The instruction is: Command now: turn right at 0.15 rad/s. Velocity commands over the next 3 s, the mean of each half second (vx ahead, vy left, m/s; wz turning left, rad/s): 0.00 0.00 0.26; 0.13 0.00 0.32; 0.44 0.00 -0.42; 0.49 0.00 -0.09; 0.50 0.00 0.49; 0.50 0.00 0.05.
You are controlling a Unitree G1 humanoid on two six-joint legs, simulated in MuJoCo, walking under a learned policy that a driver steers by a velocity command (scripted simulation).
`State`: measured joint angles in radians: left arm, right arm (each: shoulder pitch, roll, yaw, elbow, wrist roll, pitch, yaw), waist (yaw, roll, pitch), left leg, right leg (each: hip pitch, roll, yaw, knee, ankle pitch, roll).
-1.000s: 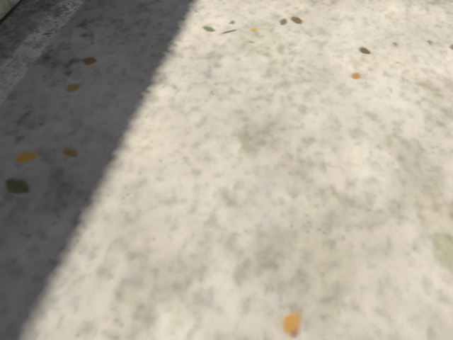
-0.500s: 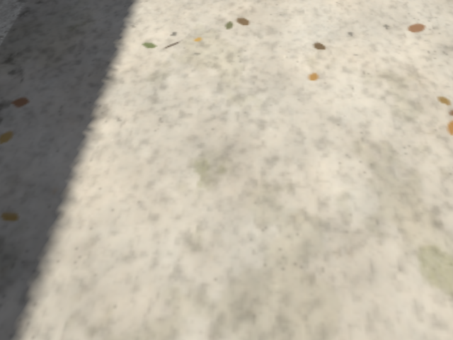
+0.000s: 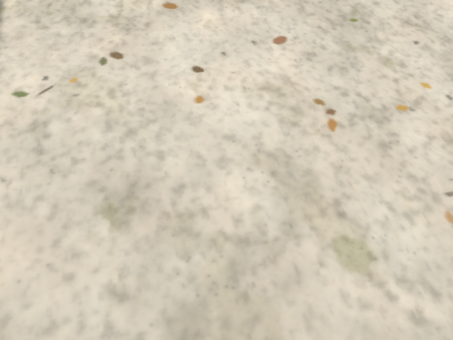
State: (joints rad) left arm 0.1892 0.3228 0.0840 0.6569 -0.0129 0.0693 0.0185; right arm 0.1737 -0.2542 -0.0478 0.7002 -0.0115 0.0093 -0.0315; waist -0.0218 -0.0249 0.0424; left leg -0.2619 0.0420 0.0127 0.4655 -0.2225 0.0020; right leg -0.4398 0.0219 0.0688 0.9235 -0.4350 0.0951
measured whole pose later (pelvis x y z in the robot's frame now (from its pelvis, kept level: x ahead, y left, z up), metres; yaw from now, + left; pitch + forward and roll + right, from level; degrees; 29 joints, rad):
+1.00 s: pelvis +0.04 +0.01 +0.00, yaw +21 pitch +1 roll -1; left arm 0.21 0.30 0.06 0.78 -0.03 -0.06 -0.01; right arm 0.25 -0.29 -0.03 0.69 0.00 -0.02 0.00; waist -0.03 0.02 -0.02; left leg -0.17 -0.07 -0.11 0.40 -0.25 0.07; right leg -0.32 -0.01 -0.01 0.59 -0.29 -0.01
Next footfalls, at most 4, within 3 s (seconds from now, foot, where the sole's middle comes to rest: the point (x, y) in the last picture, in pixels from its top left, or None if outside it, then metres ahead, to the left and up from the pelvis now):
0.08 right None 0.03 -0.14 -0.78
0.44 left None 0.02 0.10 -0.78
1.06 right None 0.13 -0.09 -0.78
1.50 left None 0.42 0.19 -0.78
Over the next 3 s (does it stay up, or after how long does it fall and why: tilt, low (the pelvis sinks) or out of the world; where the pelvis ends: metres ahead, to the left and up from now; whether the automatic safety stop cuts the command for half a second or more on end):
stays up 1.07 0.20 -0.02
